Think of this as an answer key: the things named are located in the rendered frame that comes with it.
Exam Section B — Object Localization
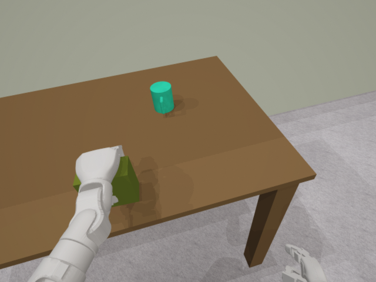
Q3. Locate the table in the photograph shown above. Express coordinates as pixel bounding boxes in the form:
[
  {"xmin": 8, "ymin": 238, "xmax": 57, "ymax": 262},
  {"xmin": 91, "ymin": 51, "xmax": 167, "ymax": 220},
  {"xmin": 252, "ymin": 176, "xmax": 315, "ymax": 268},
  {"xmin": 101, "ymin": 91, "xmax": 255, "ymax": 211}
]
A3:
[{"xmin": 0, "ymin": 56, "xmax": 317, "ymax": 269}]

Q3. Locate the robot right hand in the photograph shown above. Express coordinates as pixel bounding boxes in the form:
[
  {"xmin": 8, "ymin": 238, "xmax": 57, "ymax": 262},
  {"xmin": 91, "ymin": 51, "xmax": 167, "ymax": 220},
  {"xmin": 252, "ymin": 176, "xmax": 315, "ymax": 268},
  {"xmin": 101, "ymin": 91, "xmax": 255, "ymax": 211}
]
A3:
[{"xmin": 282, "ymin": 244, "xmax": 328, "ymax": 282}]

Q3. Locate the robot left hand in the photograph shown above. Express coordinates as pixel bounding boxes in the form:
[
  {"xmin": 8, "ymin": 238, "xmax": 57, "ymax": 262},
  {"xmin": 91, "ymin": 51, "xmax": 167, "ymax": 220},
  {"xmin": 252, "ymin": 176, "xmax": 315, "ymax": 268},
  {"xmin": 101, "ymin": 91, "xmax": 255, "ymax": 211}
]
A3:
[{"xmin": 76, "ymin": 145, "xmax": 125, "ymax": 205}]

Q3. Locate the robot left forearm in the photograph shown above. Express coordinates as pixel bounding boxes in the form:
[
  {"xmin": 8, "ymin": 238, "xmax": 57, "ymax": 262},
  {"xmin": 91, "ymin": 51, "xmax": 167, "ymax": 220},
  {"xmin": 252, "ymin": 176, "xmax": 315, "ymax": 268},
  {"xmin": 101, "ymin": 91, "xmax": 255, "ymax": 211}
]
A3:
[{"xmin": 28, "ymin": 179, "xmax": 113, "ymax": 282}]

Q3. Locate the sponge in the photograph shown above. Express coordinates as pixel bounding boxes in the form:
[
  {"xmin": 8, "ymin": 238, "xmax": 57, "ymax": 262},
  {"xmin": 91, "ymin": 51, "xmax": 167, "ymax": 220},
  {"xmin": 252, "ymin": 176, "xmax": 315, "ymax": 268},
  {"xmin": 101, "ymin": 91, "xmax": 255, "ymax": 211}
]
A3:
[{"xmin": 73, "ymin": 156, "xmax": 139, "ymax": 207}]

